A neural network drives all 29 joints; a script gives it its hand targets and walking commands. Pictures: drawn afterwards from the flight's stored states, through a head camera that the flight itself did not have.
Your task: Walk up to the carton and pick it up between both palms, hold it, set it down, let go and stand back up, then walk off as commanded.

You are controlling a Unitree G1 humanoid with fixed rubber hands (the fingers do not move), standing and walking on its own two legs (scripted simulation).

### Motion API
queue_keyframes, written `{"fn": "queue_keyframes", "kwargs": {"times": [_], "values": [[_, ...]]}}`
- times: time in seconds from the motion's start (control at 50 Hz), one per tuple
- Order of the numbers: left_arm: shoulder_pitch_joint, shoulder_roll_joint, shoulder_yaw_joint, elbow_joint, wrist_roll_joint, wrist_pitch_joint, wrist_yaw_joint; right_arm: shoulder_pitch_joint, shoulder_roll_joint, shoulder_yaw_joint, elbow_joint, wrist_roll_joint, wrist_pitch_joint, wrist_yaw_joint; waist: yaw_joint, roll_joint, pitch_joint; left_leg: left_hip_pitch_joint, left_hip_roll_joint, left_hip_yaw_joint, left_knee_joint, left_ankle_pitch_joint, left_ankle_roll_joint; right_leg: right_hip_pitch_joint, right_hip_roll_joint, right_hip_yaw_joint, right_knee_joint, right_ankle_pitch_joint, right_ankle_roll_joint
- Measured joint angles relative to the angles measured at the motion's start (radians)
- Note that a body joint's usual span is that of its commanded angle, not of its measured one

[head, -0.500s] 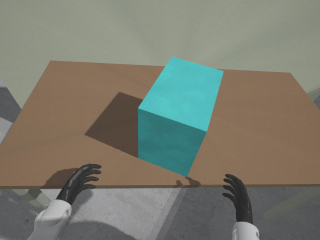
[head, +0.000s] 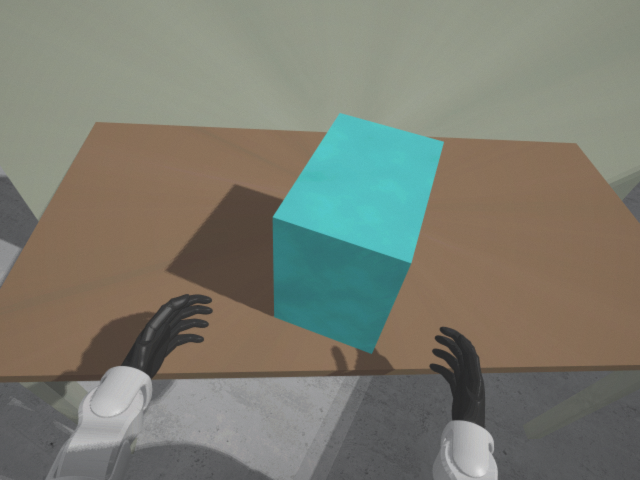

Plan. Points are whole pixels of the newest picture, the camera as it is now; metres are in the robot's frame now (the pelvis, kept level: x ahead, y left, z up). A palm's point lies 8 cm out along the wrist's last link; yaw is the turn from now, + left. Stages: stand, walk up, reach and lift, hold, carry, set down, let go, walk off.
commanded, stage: reach and lift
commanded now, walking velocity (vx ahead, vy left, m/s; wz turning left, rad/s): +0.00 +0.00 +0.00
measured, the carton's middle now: (355, 232) +0.48 -0.07 +0.00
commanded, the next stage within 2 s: none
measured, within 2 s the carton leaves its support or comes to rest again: neither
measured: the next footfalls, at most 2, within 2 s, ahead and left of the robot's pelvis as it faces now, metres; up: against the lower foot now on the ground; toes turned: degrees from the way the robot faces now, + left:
none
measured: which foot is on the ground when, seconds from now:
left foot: down 0.00-1.00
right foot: down 0.00-1.00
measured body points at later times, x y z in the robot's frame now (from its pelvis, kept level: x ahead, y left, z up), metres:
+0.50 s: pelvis +0.00 +0.00 +0.00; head +0.01 +0.03 +0.45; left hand +0.35 +0.18 +0.07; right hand +0.28 -0.19 +0.04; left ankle -0.03 +0.08 -0.73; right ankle +0.02 -0.19 -0.73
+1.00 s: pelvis +0.00 +0.00 +0.00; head +0.01 +0.02 +0.45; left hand +0.42 +0.15 +0.11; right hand +0.34 -0.19 +0.10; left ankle -0.03 +0.08 -0.73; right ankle +0.02 -0.19 -0.73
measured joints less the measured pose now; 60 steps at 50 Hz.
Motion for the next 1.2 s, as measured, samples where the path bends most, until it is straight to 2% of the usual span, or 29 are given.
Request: {"fn": "queue_keyframes", "kwargs": {"times": [0.28,0.58,0.8,1.1,1.2], "values": [[-0.154,0.000,0.003,0.000,-0.002,0.140,0.013,-0.153,0.000,-0.002,-0.030,0.001,0.136,-0.018,-0.019,0.000,0.000,0.000,0.001,0.000,0.000,-0.003,0.001,0.000,0.000,0.000,0.000,-0.001,0.016],[-0.332,0.000,0.022,0.010,-0.003,0.256,0.016,-0.316,0.000,-0.055,-0.031,0.039,0.266,-0.029,-0.053,0.000,0.000,0.000,0.002,0.000,0.000,-0.003,0.001,0.000,0.000,0.000,0.000,-0.001,0.029],[-0.466,0.000,0.035,0.104,-0.003,0.319,0.018,-0.449,0.000,-0.094,-0.031,0.046,0.359,-0.029,-0.074,0.000,0.000,0.000,0.002,0.000,0.000,-0.003,0.001,0.000,0.000,0.000,0.000,0.000,0.035],[-0.676,0.000,0.041,0.317,-0.003,0.332,0.031,-0.615,0.000,-0.118,-0.030,0.047,0.471,-0.029,-0.110,0.000,0.000,0.000,0.002,0.000,-0.005,0.000,0.001,-0.002,0.000,0.000,-0.001,0.002,0.035],[-0.745,0.000,0.041,0.392,-0.003,0.319,0.039,-0.683,0.000,-0.123,0.014,0.047,0.498,-0.029,-0.120,0.000,0.000,0.000,0.002,0.000,-0.011,0.003,0.001,-0.005,0.000,0.000,-0.001,0.002,0.035]]}}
